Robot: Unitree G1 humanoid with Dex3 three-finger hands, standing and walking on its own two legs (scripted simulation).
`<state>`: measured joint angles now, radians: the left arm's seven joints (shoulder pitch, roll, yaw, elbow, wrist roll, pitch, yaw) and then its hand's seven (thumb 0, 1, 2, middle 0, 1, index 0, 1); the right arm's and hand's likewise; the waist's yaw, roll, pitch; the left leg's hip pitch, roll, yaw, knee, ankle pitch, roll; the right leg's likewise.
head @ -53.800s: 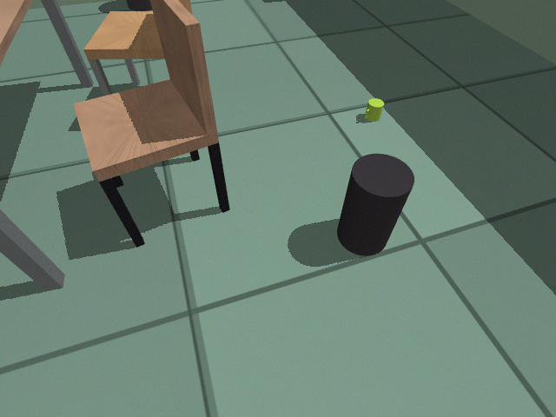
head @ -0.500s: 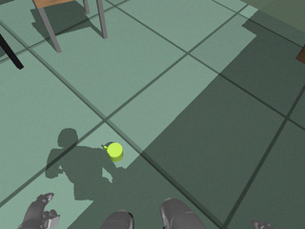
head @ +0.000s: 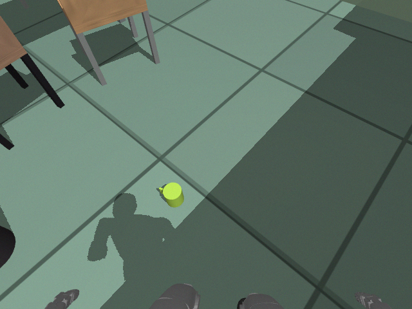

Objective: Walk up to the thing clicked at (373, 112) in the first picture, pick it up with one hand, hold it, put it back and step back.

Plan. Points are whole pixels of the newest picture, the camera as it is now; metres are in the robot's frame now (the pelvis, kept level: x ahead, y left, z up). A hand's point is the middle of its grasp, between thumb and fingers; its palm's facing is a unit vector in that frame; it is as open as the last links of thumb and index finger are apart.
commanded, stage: step back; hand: left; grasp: from above
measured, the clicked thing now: (170, 194) +0.65 +0.23 -0.72
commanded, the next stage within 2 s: none
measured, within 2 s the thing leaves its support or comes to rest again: neither
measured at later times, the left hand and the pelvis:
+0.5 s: hand out of the picture -0.07 +0.27 -0.17, palm faces -0.04 -0.92 -0.40, open 7.4 cm; pelvis -0.17 +0.00 -0.02, yaw -3 degrees
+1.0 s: hand out of the picture -0.22 +0.26 -0.15, palm faces +0.03 -0.93 -0.36, open 7.4 cm; pelvis -0.34 +0.00 +0.00, yaw +3 degrees
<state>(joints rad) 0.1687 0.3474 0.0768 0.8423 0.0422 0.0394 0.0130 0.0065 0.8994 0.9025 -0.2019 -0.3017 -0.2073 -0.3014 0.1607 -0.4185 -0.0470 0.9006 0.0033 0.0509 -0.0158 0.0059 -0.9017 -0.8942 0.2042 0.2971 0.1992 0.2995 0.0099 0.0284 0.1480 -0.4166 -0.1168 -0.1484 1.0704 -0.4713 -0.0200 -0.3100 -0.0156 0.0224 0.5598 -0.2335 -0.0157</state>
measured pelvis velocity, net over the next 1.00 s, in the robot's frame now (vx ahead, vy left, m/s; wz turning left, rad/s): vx -0.34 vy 0.00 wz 0.05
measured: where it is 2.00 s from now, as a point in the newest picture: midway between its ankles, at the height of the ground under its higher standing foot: outside the picture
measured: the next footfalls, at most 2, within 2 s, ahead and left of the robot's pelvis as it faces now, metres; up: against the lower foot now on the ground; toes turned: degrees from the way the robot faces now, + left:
left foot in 0.12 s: -0.03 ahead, +0.13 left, +0.00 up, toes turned +0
right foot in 0.50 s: -0.15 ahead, -0.13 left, +0.00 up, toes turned +1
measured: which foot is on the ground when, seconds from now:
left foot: up 0.00-0.10, down 0.12-0.54, up 0.56-0.84, down 0.86-1.00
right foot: down 0.00-0.14, up 0.16-0.48, down 0.50-0.88, up 0.90-1.00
